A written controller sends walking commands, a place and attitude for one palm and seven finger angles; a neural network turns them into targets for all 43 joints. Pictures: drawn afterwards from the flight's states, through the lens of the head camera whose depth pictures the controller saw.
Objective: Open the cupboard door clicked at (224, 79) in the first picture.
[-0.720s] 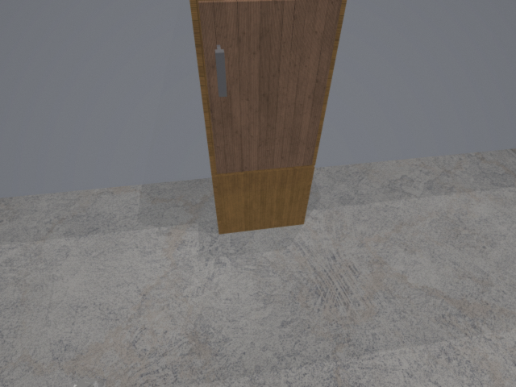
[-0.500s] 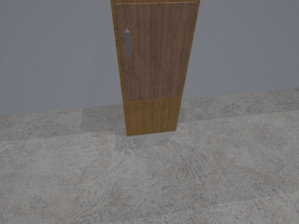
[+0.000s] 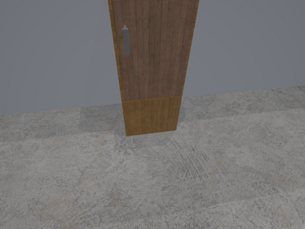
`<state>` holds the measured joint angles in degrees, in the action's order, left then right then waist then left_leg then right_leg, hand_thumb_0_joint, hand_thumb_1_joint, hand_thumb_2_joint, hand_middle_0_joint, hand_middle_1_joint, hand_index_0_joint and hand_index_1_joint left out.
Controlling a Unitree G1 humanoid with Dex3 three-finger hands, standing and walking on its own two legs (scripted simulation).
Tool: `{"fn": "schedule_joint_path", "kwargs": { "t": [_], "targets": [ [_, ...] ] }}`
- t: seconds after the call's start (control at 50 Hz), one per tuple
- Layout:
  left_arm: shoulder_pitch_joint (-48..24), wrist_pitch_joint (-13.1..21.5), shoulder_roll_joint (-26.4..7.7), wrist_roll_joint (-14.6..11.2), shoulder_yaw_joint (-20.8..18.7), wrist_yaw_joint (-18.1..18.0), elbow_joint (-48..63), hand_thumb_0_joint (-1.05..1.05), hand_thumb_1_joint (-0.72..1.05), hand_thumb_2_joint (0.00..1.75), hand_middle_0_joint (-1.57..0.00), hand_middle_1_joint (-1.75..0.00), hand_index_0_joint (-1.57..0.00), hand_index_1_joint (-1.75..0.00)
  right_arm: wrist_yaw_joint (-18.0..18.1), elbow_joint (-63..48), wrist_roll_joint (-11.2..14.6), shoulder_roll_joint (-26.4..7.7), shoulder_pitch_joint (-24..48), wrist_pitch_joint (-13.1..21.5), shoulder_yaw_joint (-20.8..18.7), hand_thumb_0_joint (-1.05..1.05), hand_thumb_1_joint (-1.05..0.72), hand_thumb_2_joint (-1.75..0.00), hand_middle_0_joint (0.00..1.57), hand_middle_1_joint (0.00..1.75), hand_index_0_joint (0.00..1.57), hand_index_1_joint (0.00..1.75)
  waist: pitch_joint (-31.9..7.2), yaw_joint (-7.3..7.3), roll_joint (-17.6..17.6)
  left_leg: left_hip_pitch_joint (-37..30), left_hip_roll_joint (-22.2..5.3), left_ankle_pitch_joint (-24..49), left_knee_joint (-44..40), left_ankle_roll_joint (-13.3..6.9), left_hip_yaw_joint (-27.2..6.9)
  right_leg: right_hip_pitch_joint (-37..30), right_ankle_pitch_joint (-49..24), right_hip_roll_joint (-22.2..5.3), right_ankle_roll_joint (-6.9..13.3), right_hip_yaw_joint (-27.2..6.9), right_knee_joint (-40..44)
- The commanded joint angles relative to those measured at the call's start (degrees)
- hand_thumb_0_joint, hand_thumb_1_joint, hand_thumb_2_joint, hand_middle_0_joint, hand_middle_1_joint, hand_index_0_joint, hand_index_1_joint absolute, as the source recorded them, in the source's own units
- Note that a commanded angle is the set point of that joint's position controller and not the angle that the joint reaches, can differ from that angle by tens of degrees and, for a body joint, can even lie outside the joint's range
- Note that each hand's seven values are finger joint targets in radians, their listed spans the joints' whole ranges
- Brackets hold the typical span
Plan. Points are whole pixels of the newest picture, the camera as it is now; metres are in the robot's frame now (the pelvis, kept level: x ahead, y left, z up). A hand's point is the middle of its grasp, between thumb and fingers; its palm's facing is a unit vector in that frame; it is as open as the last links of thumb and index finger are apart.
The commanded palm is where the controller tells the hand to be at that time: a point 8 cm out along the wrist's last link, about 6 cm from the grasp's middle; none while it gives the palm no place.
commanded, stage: stand and wait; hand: left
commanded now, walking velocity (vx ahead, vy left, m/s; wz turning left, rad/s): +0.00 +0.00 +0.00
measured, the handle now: (126, 40) +0.93 +0.18 +0.07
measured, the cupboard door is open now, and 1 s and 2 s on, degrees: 0 0 0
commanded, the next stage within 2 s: look at it before walking up in 0.10 s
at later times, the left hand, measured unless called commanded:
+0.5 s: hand out of the picture +0.08 +0.25 -0.16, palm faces -0.03 -0.95 -0.33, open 7.4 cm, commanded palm none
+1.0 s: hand out of the picture +0.09 +0.25 -0.15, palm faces +0.00 -0.94 -0.34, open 7.4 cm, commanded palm none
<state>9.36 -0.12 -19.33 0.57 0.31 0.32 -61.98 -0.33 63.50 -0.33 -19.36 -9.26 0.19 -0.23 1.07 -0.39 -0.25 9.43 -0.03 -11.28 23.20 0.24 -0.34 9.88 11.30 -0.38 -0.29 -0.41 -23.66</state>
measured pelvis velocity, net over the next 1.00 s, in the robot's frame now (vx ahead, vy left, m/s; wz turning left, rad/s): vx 0.02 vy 0.00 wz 0.02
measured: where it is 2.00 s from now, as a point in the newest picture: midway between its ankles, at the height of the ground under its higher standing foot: outside the picture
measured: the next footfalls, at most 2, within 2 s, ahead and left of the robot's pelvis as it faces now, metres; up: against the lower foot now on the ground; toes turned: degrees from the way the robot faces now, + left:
right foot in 2.00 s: +0.19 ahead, -0.14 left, +0.00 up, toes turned +1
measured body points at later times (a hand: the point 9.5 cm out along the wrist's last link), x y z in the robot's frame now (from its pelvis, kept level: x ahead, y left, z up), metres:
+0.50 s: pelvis +0.01 +0.00 +0.00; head +0.00 +0.00 +0.45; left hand +0.08 +0.30 -0.13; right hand +0.08 -0.29 -0.13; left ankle +0.02 +0.12 -0.74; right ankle +0.02 -0.12 -0.74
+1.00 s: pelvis +0.02 +0.00 +0.00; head +0.02 +0.00 +0.45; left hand +0.09 +0.30 -0.13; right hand +0.10 -0.29 -0.13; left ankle +0.02 +0.12 -0.74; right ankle +0.02 -0.12 -0.74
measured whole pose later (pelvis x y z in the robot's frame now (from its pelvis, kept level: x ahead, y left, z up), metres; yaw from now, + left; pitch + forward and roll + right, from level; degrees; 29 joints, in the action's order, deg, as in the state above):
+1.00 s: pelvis +0.02 +0.00 +0.00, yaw +1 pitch -2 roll +0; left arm 7.5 -0.3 -19.3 0.6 0.0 0.0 -61.3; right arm -0.3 62.8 -0.2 -19.2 -6.9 0.0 0.0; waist 1.8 -0.3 -0.1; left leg 8.8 0.5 -11.5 22.0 0.3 -1.5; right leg 9.0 12.3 -0.9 -0.4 0.7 -22.9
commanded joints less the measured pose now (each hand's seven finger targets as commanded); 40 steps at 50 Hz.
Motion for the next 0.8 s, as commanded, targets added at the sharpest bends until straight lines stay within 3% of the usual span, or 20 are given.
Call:
{"fn": "schedule_joint_path", "kwargs": {
  "t": [0.0, 0.62, 0.78],
  "targets": [
    [-2.91, 1.62, -11.89, 0.14, -2.22, -0.98, 3.69, 0.00, 0.90, 0.90, -0.20, -0.30, -0.20, -0.30, 0.86, -3.81, -0.25, -11.63, 3.50, 1.67, -2.03, 0.00, -0.90, -0.90, 0.20, 0.30, 0.20, 0.30, -0.43, 0.32, 0.30, 1.64, -6.02, 0.25, -5.59, -1.90, -6.24, 0.97, 2.01, -6.30, 2.17, -6.68, 5.87],
    [-2.90, 1.67, -11.94, 0.19, -2.14, -0.92, 3.25, 0.00, 0.90, 0.90, -0.20, -0.30, -0.20, -0.30, 0.96, -3.52, -0.12, -12.04, 4.89, 1.89, -1.91, 0.00, -0.90, -0.90, 0.20, 0.30, 0.20, 0.30, -2.35, 0.45, 1.21, -1.65, -6.61, 5.10, -6.40, -1.83, -5.99, -0.98, -4.34, -6.20, 1.78, -5.69, 5.72],
    [-3.04, 1.84, -12.08, 0.17, -2.22, -0.98, 3.05, 0.00, 0.90, 0.90, -0.20, -0.30, -0.20, -0.30, 1.01, -3.53, -0.06, -11.96, 4.99, 1.81, -1.80, 0.00, -0.90, -0.90, 0.20, 0.30, 0.20, 0.30, -2.42, 0.43, 0.08, -2.12, -6.59, 6.90, -6.12, -1.73, -5.78, -1.67, -6.48, -6.56, 1.85, -5.54, 5.91]
  ]
}}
